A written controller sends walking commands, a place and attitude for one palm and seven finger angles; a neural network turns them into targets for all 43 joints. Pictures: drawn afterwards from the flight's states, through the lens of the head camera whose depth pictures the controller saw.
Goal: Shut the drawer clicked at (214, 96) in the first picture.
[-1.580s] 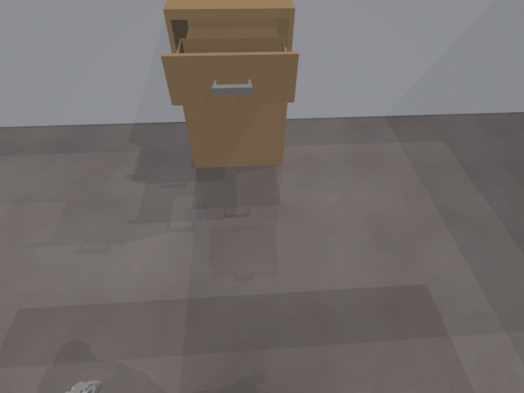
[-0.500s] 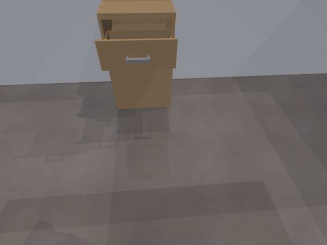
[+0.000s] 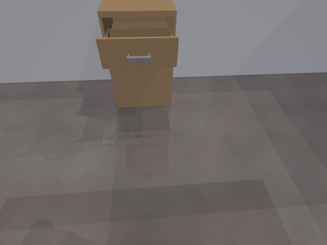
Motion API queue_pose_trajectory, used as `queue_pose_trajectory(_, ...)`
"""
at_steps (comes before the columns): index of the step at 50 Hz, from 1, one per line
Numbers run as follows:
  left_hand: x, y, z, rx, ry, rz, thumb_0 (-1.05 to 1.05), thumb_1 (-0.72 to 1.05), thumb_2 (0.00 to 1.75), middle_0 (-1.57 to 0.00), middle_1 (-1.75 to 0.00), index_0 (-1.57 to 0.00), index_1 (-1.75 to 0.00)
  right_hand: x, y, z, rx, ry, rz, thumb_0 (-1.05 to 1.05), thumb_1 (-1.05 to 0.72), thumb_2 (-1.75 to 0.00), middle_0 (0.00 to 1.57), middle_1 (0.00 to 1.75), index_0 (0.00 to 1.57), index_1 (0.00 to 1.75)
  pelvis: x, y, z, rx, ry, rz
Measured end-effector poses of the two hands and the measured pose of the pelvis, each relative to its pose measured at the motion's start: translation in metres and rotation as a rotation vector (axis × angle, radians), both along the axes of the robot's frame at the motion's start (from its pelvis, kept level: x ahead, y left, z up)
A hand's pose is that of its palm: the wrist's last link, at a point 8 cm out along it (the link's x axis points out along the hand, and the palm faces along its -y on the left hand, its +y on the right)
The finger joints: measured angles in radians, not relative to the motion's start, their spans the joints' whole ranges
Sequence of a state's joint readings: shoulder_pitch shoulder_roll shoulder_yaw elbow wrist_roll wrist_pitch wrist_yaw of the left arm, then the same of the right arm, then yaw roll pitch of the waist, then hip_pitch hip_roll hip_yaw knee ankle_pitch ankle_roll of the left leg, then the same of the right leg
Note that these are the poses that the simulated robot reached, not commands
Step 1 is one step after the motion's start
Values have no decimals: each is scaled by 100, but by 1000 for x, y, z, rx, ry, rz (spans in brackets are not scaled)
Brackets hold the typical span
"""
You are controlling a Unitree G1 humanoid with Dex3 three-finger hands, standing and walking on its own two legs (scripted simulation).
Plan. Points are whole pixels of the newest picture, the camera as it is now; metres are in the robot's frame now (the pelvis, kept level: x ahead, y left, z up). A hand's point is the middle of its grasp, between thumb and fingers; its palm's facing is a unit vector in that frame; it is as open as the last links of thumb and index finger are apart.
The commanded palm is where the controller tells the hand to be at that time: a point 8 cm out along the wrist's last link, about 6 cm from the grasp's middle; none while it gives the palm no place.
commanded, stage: walk to a spot facing it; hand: left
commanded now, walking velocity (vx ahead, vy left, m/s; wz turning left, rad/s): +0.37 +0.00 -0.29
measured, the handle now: (139, 56) +1.07 +0.20 -0.09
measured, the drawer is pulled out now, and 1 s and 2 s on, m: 0.30 0.30 0.30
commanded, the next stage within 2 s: turn to face it in 1.20 s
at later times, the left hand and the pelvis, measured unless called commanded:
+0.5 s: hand out of the picture +0.05 +0.15 -0.18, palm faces +0.01 -0.99 -0.17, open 7.4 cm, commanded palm none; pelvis +0.12 -0.01 -0.01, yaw -6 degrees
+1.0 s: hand (123, 158) +0.44 +0.18 -0.16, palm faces -0.20 -0.96 -0.20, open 7.4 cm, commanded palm none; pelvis +0.32 +0.01 -0.01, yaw -16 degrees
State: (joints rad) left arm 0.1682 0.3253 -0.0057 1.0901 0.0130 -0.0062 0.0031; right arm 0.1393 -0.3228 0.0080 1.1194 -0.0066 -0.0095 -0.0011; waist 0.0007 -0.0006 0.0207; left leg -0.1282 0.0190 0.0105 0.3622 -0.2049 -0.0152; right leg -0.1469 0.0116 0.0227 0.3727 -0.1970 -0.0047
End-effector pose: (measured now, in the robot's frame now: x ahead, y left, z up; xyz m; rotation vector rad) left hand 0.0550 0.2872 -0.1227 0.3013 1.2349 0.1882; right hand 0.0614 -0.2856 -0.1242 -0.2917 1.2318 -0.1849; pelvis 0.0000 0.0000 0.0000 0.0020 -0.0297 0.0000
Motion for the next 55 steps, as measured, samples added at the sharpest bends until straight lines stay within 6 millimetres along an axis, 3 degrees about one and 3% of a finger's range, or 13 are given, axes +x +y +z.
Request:
queue_pose_trajectory(5, -7, -10, -9, -28, 33, 11, 0, 91, 90, -20, -30, -20, -30, -7, 12, -8, 27, 20, -18, 0, -90, -89, 20, 30, 20, 30, 9, 1, -4, -2, 5, -19)
queue_pose_trajectory(12, -23, -37, -33, -109, 148, 24, 0, 91, 90, -20, -30, -19, -30, -33, 37, -31, 95, 89, -112, 0, -90, -89, 20, 30, 20, 30, 39, 1, -16, 7, 13, -64)
queue_pose_trajectory(17, -9, -65, -39, -135, 192, 30, 0, 91, 90, -20, -30, -19, -30, -54, 47, -47, 145, 189, -194, 0, -90, -89, 21, 30, 20, 30, 70, -11, -25, -8, 14, -79)
queue_pose_trajectory(19, -2, -75, -39, -142, 164, 59, 0, 91, 90, -20, -30, -20, -30, -51, 49, -46, 159, 249, -188, 0, -90, -89, 20, 30, 20, 30, 82, -15, -24, -12, 18, -71)
queue_pose_trajectory(23, -6, -88, -30, -153, 207, 97, 0, 91, 90, -20, -30, -20, -30, -4, 49, -38, 164, 225, -171, 1, -91, -89, 20, 30, 20, 30, 108, -15, -16, -7, 22, -86)
queue_pose_trajectory(28, -8, -92, -22, -179, 356, 103, 0, 91, 90, -20, -30, -20, -30, 101, 46, -27, 147, 32, -165, 1, -93, -89, 20, 30, 20, 30, 146, -5, -11, -7, 33, -113)
queue_pose_trajectory(32, 15, -78, -29, -191, 428, 109, 0, 91, 90, -20, -30, -20, -30, 189, 50, -19, 123, -121, -128, 1, -93, -89, 20, 30, 20, 30, 184, 7, -19, -11, 27, -127)
queue_pose_trajectory(34, 37, -65, -41, -191, 440, 101, 0, 90, 90, -20, -30, -20, -30, 223, 54, -22, 96, -193, -115, 1, -92, -89, 20, 30, 20, 30, 207, 16, -30, -26, 21, -150)
queue_pose_trajectory(36, 69, -50, -51, -183, 423, 80, 0, 90, 90, -20, -30, -20, -30, 242, 59, -23, 79, -228, -128, 0, -92, -89, 20, 30, 20, 30, 223, 21, -36, -21, 10, -167)
queue_pose_trajectory(40, 167, -31, -51, -151, 265, 2, 1, 91, 90, -20, -30, -19, -30, 241, 72, -21, 97, -171, -179, 0, -91, -89, 20, 30, 20, 30, 252, 24, -25, -5, 2, -197)
queue_pose_trajectory(43, 246, -30, -39, -139, 119, -55, 1, 91, 90, -19, -29, -19, -30, 230, 74, -19, 94, -118, -252, -1, -94, -89, 21, 30, 20, 30, 273, 24, -15, 8, 8, -214)
queue_pose_trajectory(48, 354, -48, -17, -138, -33, -158, 0, 91, 90, -19, -29, -19, -30, 212, 69, -21, 115, -19, -328, -1, -95, -89, 21, 30, 20, 30, 310, 18, -7, 24, 10, -254)
queue_pose_trajectory(55, 464, -100, -10, -128, -101, -307, 0, 91, 90, -19, -29, -19, -30, 194, 65, -38, 179, 121, -457, 0, -92, -89, 20, 30, 20, 30, 364, -13, -14, 29, 4, -312)
